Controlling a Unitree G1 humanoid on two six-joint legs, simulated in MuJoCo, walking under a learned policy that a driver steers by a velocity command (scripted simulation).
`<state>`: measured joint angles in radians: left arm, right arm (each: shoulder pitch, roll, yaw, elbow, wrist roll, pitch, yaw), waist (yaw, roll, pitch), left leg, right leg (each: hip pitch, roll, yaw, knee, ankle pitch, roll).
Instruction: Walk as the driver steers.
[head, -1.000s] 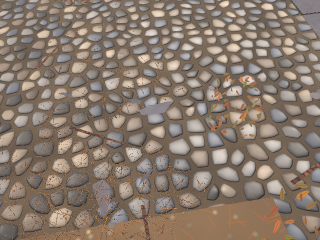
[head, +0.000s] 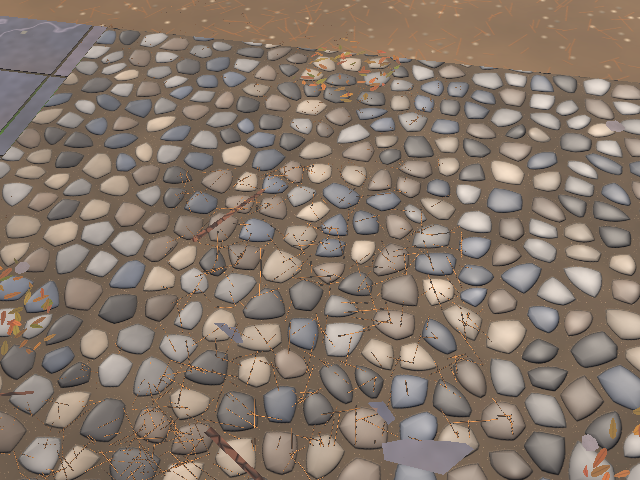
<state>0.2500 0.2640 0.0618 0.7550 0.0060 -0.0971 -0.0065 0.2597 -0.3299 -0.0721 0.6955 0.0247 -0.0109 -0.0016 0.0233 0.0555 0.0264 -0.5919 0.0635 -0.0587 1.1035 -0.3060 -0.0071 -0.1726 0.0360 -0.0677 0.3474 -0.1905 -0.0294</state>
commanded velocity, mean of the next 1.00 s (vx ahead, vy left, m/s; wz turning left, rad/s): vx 0.50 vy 0.00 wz -0.04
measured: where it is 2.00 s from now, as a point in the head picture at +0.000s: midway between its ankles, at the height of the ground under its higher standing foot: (384, 250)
